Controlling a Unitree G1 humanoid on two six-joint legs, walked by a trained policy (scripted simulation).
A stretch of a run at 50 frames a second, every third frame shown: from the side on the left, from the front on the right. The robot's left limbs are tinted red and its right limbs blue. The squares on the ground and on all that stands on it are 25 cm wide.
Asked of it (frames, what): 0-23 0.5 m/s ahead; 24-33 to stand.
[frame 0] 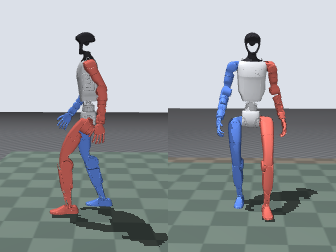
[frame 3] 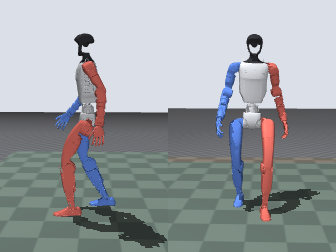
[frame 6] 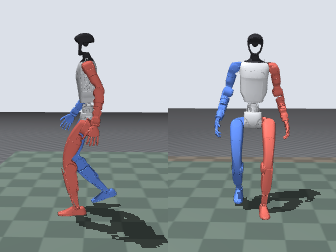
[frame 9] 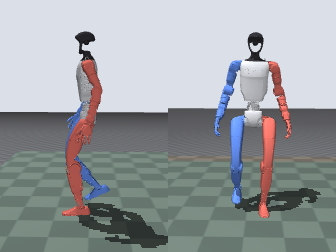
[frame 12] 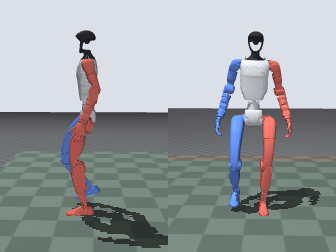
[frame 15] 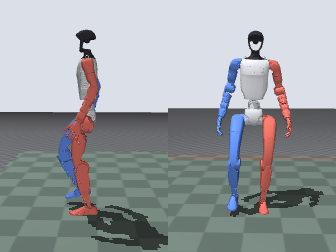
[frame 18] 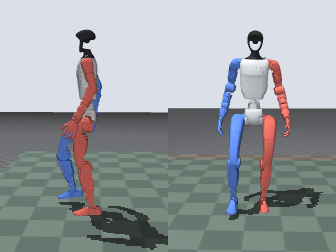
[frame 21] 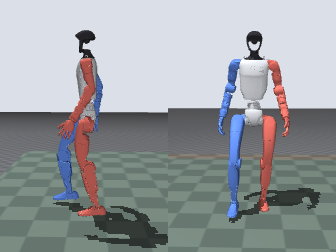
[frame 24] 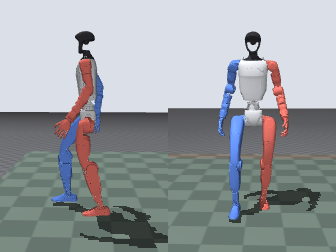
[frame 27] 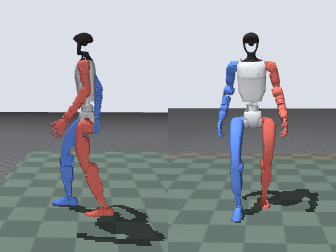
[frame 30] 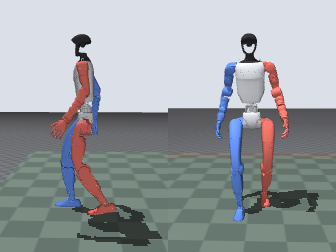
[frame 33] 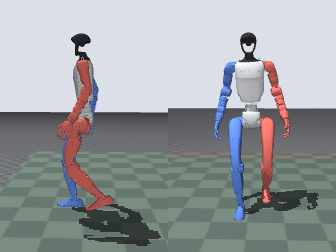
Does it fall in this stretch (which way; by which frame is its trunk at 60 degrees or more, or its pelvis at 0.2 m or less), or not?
no
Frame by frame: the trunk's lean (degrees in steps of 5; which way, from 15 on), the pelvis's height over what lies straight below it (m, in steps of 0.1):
0: 5, 0.8
3: 5, 0.8
6: 5, 0.8
9: 5, 0.8
12: 5, 0.8
15: 5, 0.8
18: 5, 0.8
21: 5, 0.8
24: 5, 0.8
27: 5, 0.8
30: 5, 0.8
33: 5, 0.8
